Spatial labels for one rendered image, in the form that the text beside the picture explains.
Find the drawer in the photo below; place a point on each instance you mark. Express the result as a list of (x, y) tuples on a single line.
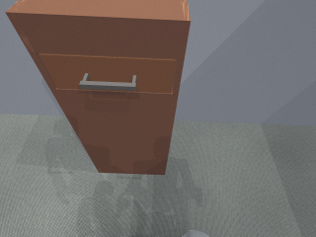
[(153, 75)]

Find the handle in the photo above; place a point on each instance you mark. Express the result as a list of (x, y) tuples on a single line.
[(103, 85)]

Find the cabinet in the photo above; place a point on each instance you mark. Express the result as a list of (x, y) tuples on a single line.
[(123, 132)]

